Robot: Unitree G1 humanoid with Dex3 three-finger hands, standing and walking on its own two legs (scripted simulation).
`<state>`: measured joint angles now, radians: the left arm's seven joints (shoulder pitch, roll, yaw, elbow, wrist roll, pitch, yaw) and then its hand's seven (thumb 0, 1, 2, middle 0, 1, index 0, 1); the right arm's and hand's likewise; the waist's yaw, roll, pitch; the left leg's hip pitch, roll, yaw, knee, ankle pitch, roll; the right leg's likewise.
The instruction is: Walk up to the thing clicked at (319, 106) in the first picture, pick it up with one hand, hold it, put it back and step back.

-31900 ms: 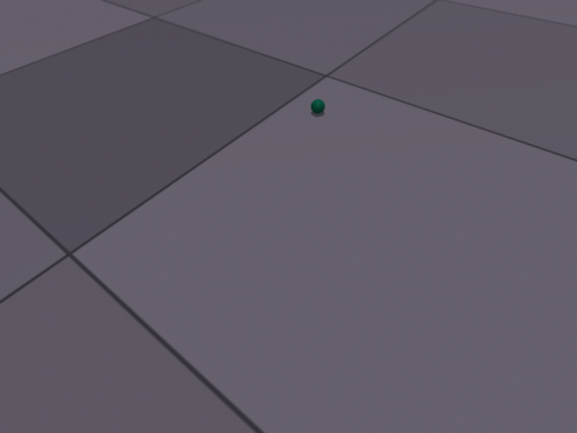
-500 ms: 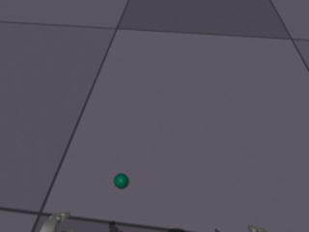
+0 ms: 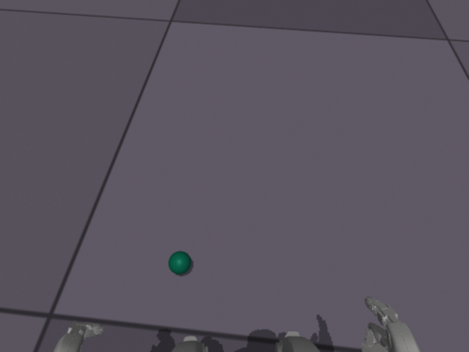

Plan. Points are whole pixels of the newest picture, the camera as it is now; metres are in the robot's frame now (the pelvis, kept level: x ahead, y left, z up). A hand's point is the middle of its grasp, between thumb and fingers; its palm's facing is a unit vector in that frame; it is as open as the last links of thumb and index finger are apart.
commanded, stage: rise first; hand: left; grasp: from above
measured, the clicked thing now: (179, 262) +0.48 +0.21 -0.67
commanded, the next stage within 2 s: none
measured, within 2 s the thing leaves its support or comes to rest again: neither
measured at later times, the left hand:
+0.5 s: hand (118, 333) +0.20 +0.27 -0.27, palm faces -0.40 -0.63 -0.67, open 14.1 cm
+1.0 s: hand (139, 287) +0.34 +0.29 -0.43, palm faces -0.48 -0.18 -0.86, open 14.0 cm
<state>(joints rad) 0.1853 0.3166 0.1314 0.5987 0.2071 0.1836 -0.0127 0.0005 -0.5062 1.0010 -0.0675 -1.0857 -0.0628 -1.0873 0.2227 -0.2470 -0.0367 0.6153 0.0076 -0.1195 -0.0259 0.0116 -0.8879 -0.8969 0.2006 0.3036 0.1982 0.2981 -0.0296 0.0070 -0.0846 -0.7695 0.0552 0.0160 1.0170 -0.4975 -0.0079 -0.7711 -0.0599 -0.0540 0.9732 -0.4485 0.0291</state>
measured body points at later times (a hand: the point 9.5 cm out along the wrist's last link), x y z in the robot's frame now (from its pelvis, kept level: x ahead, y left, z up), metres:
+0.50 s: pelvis -0.04 +0.00 -0.13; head +0.12 +0.01 +0.29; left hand +0.22 +0.30 -0.23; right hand +0.15 -0.27 -0.23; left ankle +0.00 +0.12 -0.68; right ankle +0.01 -0.14 -0.68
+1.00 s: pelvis -0.09 +0.00 -0.29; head +0.13 +0.02 +0.10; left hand +0.36 +0.29 -0.38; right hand -0.02 -0.29 -0.42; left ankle +0.00 +0.12 -0.68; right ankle +0.01 -0.14 -0.68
